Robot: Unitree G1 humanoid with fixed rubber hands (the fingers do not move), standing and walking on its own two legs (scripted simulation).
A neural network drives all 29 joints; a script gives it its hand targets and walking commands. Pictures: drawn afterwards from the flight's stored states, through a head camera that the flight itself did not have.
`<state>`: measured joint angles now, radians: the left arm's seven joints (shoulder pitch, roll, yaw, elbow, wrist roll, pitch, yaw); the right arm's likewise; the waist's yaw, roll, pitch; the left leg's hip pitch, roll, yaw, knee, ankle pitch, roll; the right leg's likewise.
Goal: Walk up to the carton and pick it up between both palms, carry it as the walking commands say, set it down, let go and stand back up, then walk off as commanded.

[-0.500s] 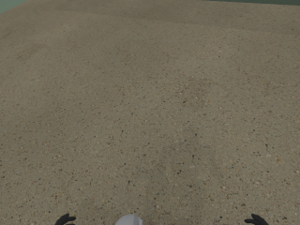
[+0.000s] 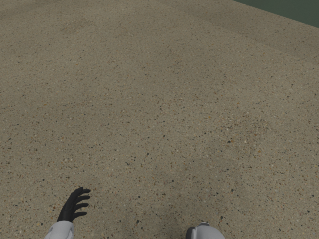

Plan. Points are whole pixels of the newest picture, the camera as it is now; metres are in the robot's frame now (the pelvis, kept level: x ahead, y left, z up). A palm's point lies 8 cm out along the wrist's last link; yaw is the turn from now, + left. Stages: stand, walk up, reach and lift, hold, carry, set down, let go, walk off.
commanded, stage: stand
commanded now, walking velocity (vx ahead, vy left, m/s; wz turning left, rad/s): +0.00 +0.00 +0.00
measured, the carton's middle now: out of the picture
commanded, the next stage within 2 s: none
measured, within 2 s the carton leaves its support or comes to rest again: neither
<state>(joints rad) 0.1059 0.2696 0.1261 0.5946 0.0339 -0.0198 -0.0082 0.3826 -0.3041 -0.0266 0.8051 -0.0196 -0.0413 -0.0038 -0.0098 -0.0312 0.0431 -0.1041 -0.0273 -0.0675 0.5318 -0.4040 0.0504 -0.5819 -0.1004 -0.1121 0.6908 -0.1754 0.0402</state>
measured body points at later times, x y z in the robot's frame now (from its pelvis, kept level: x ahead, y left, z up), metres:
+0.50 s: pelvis +0.04 +0.01 +0.00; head +0.05 +0.04 +0.45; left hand +0.15 +0.30 -0.10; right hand +0.15 -0.26 -0.11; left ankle +0.04 +0.12 -0.73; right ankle +0.12 -0.12 -0.73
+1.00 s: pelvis +0.02 +0.01 +0.00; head +0.02 +0.02 +0.45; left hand +0.15 +0.30 -0.08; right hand +0.19 -0.25 -0.10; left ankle +0.04 +0.12 -0.73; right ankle +0.06 -0.13 -0.73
